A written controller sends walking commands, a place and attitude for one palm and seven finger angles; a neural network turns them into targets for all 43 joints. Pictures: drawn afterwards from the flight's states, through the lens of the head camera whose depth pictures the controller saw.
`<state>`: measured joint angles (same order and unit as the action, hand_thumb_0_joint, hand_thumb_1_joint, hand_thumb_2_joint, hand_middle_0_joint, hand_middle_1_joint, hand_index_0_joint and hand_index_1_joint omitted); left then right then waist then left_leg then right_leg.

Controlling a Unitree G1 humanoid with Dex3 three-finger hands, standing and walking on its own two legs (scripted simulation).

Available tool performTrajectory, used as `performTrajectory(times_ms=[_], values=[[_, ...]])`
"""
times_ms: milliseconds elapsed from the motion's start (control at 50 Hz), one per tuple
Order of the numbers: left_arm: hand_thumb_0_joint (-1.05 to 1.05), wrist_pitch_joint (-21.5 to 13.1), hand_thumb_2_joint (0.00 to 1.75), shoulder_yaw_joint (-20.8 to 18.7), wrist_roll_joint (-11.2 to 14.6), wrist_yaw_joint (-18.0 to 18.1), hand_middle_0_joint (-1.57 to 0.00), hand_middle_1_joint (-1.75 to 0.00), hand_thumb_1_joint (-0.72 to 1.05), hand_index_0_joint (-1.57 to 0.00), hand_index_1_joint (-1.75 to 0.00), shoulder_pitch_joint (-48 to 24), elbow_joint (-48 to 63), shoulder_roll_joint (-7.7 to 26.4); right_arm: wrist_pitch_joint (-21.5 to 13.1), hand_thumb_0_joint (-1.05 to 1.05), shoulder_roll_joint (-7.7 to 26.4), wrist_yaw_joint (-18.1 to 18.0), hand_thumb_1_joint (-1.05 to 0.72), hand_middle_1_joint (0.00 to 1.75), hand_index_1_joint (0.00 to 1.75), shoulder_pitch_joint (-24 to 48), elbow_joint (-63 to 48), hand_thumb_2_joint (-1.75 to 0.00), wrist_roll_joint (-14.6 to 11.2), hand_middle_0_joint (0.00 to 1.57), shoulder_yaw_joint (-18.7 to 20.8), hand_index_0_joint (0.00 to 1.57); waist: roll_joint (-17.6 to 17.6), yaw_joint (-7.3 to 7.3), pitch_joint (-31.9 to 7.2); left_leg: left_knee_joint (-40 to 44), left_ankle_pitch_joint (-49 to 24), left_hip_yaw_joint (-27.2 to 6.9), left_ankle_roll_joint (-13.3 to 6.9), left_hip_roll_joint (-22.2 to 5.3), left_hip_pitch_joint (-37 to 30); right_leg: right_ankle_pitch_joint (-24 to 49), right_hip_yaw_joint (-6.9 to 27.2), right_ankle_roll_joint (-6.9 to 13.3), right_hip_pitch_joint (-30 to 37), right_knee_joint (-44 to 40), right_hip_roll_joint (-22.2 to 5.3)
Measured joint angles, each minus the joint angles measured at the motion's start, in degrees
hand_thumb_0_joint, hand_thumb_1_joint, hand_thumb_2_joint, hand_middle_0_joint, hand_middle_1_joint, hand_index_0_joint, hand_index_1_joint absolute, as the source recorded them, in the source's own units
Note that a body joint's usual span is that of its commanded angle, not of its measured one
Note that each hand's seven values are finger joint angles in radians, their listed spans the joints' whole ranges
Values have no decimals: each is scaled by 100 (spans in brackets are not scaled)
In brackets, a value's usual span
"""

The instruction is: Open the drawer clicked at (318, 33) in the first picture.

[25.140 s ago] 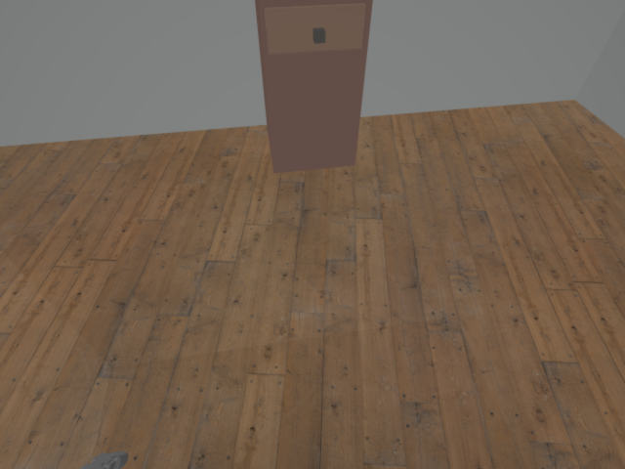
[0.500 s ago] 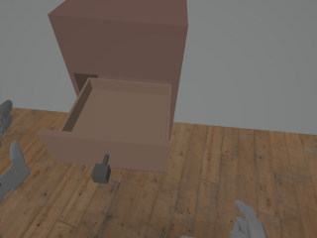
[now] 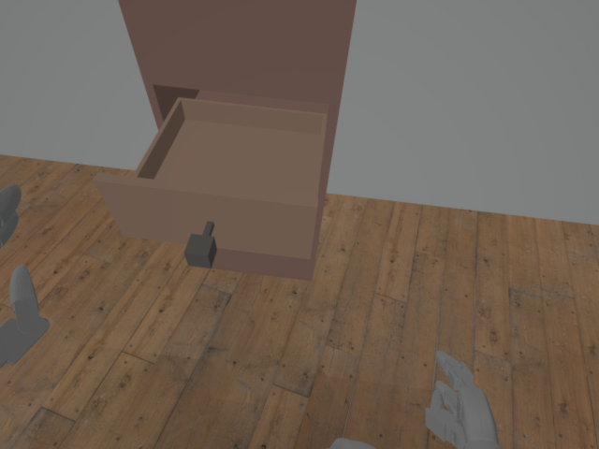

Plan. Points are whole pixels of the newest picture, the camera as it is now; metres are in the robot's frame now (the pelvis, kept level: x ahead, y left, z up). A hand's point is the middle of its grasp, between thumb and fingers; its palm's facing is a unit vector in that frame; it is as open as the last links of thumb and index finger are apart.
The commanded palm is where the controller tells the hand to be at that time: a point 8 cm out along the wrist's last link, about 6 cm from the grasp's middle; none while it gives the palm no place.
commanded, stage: stop stepping back and stand still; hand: left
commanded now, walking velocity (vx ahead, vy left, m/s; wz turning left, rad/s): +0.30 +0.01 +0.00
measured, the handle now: (204, 241) +0.46 +0.19 -0.07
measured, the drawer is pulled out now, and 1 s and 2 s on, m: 0.30 0.30 0.30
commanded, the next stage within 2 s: let the arm hang, fingers relaxed in 0.74 s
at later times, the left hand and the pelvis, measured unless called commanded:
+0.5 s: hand (3, 422) +0.12 +0.22 +0.18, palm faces +0.34 -0.78 -0.53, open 7.4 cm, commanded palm +0.06 +0.26 +0.19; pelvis -0.07 -0.01 +0.00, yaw +0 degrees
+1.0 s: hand out of the picture +0.12 +0.24 -0.06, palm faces +0.15 -0.92 -0.36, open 7.4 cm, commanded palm none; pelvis -0.07 +0.00 +0.00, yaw +1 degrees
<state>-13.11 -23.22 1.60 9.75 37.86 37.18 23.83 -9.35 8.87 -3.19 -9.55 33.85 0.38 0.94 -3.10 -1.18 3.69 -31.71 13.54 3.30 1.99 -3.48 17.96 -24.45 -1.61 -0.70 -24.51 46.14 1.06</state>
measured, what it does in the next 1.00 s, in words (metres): steps on the spot: right foot, then left foot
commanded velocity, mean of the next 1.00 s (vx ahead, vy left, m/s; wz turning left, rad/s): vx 0.10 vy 0.03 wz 0.00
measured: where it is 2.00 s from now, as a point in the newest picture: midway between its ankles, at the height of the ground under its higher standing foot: outside the picture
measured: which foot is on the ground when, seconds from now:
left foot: down 0.00-0.06, up 0.08-0.26, down 0.28-1.00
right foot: up 0.00-0.02, down 0.04-1.00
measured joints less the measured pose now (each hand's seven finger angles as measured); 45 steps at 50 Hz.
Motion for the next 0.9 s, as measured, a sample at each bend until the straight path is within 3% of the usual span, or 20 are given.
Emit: performTrajectory(times_ms=[40, 80, 120, 180, 220, 280, 300, 340, 400, 460, 500, 540, 600, 640, 700, 720, 780, 840, 860, 900], values=[[2, 23, 90, 3, 11, 12, -22, -30, 88, -22, -30, 99, 61, -23, 3, 1, 21, 10, -90, 30, 30, -121, -58, -90, -62, 20, -87, 20, 63, 74, -52, -218, 46, 16, 29, -32, 134, 330, -108, -21, 515, -758, -99], [2, 1, 90, 97, -23, -43, -22, -30, 88, -22, -30, -51, -19, -120, 82, 1, 118, 21, -90, 30, 30, -107, 43, -90, -101, 20, -128, 20, 302, 109, 38, -701, 507, -119, -69, -132, 322, 834, -269, 235, 646, -1002, 4], [2, 22, 90, 225, 3, -127, -22, -30, 88, -22, -30, -236, -183, -215, 216, 1, 172, 35, -90, 30, 30, -129, 262, -90, -144, 20, -114, 20, 363, 125, 16, -1556, 885, -294, -141, 69, 556, 888, -327, 396, 674, -1072, 3], [2, 114, 90, 285, 50, -183, -22, -30, 88, -22, -30, -268, -414, -375, 390, 1, 177, 26, -90, 30, 30, -240, 478, -90, -126, 20, -107, 20, 195, 117, -180, -2257, 815, -146, -166, 375, 583, 1105, -214, 431, 693, -1403, -82], [2, 183, 90, 322, 11, -160, -22, -30, 88, -22, -30, -218, -498, -404, 396, 1, 181, -19, -90, 30, 30, -377, 495, -90, -103, 20, -120, 20, 70, 64, -355, -1686, 922, 41, -259, 451, 260, 1289, -169, 415, 672, -1647, -120], [2, 222, 90, 415, -53, -110, -21, -30, 88, -21, -30, -82, -416, -383, 213, 1, 310, -86, -90, 30, 30, -609, 363, -90, -50, 20, -133, 20, 82, -41, -540, 113, 926, 191, -447, 394, -560, 1416, -231, 385, 546, -1759, -44], [2, 208, 90, 437, -64, -104, -21, -30, 88, -21, -30, -96, -375, -339, 140, 1, 342, -110, -90, 30, 30, -637, 318, -90, -21, 20, -100, 20, 81, -73, -501, 462, 441, 201, -457, 373, -655, 1301, -247, 353, 467, -1617, -32], [2, 187, 90, 434, -98, -96, -22, -30, 88, -21, -30, -128, -361, -224, 77, 1, 345, -124, -91, 30, 30, -642, 284, -90, 3, 20, -47, 20, -18, -62, -394, 431, 134, 274, -436, 420, -670, 611, -136, 215, 302, -979, -55], [2, 118, 90, 355, -127, -55, -22, -30, 88, -22, -30, -48, -362, -51, 5, 1, 312, -114, -91, 30, 30, -669, 293, -90, 41, 20, -15, 20, 37, -178, -436, 432, 154, 210, -405, 412, -654, 46, -129, 121, 145, 65, -16], [2, 18, 90, 170, -68, -87, -22, -30, 88, -22, -30, 20, -384, 81, 36, 1, 319, -80, -91, 30, 30, -633, 306, -90, -37, 20, -59, 20, 197, -138, -433, 266, 210, 180, -352, 309, -546, 262, -306, 99, 577, -704, -67], [2, -68, 90, 4, -38, -113, -22, -30, 88, -22, -30, -10, -404, 159, 103, 1, 319, -60, -90, 30, 30, -543, 292, -90, -75, 20, -96, 20, 233, -58, -376, -143, 389, 220, -314, 258, -327, 903, -291, 164, 899, -1517, -119], [2, -121, 90, 33, 2, -169, -22, -30, 88, -22, -30, -210, -533, 40, 203, 1, 337, -27, -90, 30, 30, -373, 416, -90, -114, 20, -62, 20, 404, -16, -260, -660, 807, 63, -335, 190, -90, 1079, -361, 321, 849, -1473, 14], [2, -52, 90, 193, 36, -211, -22, -30, 88, -22, -30, -328, -618, -235, 361, 1, 282, 40, -91, 30, 30, -300, 506, -90, -153, 20, -10, 20, 316, 59, -244, -1403, 1025, -10, -326, 344, 190, 1156, -312, 391, 910, -1697, -2], [2, 10, 90, 291, 18, -189, -21, -30, 88, -22, -30, -244, -551, -382, 383, 1, 239, 40, -91, 30, 30, -326, 462, -90, -130, 20, -52, 20, 156, 57, -282, -1088, 925, 101, -349, 392, 103, 1264, -243, 374, 947, -1882, -66], [2, 77, 90, 456, -43, -138, -21, -30, 88, -21, -30, -54, -282, -447, 262, 1, 283, -46, -91, 30, 30, -449, 237, -90, -61, 20, -114, 20, 131, 3, -319, 297, 672, 132, -432, 299, -380, 1285, -277, 309, 911, -1901, -43], [2, 76, 90, 486, -59, -128, -21, -30, 88, -21, -30, -57, -201, -402, 222, 1, 294, -81, -91, 30, 30, -454, 172, -90, -37, 20, -99, 20, 132, -9, -269, 446, 190, 125, -447, 286, -387, 1182, -296, 279, 848, -1752, -48], [2, 91, 90, 402, -84, -125, -22, -30, 88, -22, -30, -97, -136, -173, 210, 1, 219, -119, -91, 30, 30, -406, 134, -90, -59, 20, -98, 20, -5, 49, -187, 291, -38, 218, -437, 369, -352, 511, -178, 157, 712, -1199, -145], [2, 54, 90, 161, -78, -108, -22, -30, 88, -22, -30, -121, -194, 47, 155, 1, 139, -101, -91, 30, 30, -364, 136, -90, -87, 20, -168, 20, -11, 34, -198, 195, 92, 213, -418, 394, -315, 804, -183, 105, 884, -1427, -201], [2, -5, 90, 235, -182, -201, -22, -30, 88, -22, -30, -326, -514, 74, 88, 1, 178, 5, -91, 30, 30, -337, 230, -90, -77, 20, -136, 20, 97, 50, -239, 49, 149, 164, -411, 361, -184, 1037, -249, 176, 846, -1479, -177], [1, 273, 90, 714, -307, -504, -21, -30, 89, -21, -30, -1018, -1806, -47, 216, 1, 313, 192, -90, 30, 30, -236, 559, -90, -77, 20, -51, 20, 368, 111, -385, -220, 260, 63, -411, 336, 33, 965, -353, 203, 743, -1375, -165]])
